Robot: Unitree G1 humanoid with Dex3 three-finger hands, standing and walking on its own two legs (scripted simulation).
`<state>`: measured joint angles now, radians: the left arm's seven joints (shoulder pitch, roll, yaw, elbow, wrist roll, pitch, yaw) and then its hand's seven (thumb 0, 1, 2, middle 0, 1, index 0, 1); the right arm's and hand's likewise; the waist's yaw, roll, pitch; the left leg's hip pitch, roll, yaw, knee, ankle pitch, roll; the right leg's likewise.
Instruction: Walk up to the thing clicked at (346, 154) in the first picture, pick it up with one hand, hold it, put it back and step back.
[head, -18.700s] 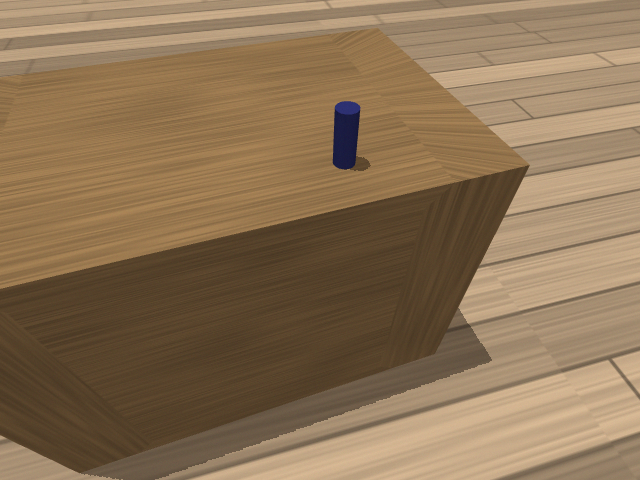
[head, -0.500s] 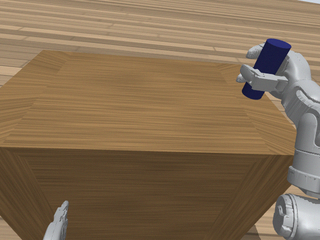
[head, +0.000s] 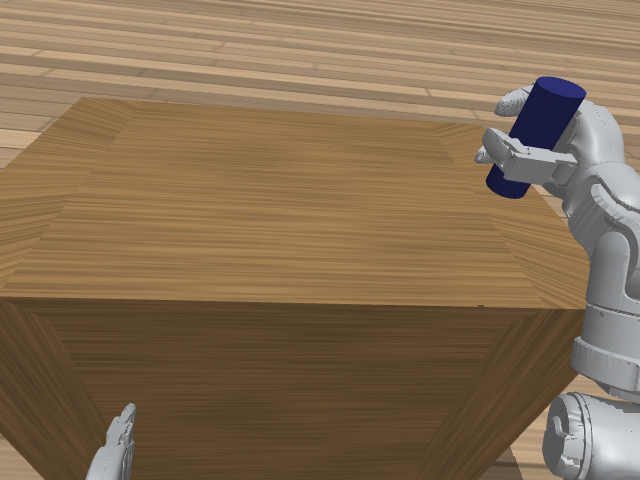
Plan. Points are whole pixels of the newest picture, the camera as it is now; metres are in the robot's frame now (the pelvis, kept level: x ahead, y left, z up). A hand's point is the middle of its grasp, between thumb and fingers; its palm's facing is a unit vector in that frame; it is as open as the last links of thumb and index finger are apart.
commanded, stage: hold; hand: right
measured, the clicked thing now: (530, 141) +0.34 -0.19 +0.32
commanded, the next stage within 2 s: crouch in 0.32 s
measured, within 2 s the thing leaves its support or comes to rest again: neither
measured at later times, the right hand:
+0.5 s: hand (515, 140) +0.34 -0.17 +0.32, palm faces +0.08 +1.00 -0.02, open 5.6 cm
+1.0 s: hand (461, 177) +0.41 -0.17 +0.23, palm faces +0.13 +0.99 +0.02, open 5.5 cm
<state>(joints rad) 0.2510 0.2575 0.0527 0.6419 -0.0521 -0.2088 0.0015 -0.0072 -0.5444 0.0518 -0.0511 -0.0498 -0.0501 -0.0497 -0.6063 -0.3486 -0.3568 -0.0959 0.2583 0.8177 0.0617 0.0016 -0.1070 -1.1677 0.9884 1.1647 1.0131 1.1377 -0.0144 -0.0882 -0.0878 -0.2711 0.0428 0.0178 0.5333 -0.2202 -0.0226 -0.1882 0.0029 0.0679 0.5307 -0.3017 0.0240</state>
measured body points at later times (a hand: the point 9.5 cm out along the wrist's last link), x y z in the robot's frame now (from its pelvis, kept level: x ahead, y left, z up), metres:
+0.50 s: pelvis +0.00 +0.00 +0.00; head -0.05 +0.04 +0.45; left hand +0.17 +0.25 -0.08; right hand +0.33 -0.22 +0.32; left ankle +0.04 +0.13 -0.73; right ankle -0.01 -0.14 -0.73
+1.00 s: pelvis -0.01 +0.00 +0.00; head -0.03 +0.02 +0.45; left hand +0.13 +0.26 -0.08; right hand +0.40 -0.22 +0.23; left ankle +0.04 +0.13 -0.73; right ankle -0.01 -0.14 -0.73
